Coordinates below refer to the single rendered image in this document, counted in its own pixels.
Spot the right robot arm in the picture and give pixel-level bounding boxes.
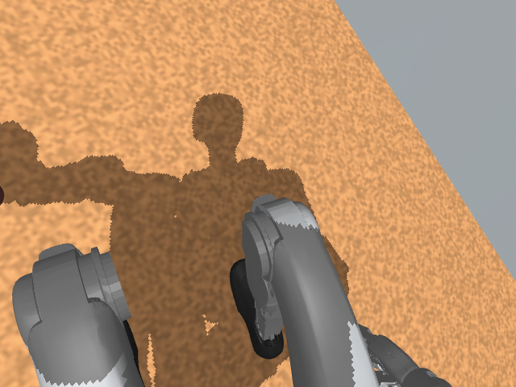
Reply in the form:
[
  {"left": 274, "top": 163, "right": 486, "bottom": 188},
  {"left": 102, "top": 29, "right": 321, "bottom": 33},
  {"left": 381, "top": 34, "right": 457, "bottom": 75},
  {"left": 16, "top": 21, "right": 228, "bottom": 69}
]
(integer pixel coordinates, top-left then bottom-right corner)
[{"left": 402, "top": 368, "right": 452, "bottom": 387}]

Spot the right robot foot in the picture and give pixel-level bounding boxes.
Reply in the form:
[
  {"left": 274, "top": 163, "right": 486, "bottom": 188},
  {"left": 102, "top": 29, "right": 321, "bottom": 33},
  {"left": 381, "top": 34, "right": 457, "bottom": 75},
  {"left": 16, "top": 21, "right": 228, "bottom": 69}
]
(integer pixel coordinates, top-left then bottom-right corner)
[{"left": 230, "top": 259, "right": 284, "bottom": 360}]

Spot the right robot hand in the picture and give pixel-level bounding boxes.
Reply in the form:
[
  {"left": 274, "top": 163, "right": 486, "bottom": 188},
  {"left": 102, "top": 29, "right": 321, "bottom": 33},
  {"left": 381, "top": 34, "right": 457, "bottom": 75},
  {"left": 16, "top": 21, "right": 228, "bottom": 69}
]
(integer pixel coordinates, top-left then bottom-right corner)
[{"left": 358, "top": 323, "right": 419, "bottom": 387}]

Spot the left robot foot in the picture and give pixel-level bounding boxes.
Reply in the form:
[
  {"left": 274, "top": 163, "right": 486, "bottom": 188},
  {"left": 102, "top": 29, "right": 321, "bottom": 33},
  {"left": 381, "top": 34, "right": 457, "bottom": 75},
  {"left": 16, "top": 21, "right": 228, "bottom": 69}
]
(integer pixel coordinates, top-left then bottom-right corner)
[{"left": 123, "top": 320, "right": 145, "bottom": 387}]

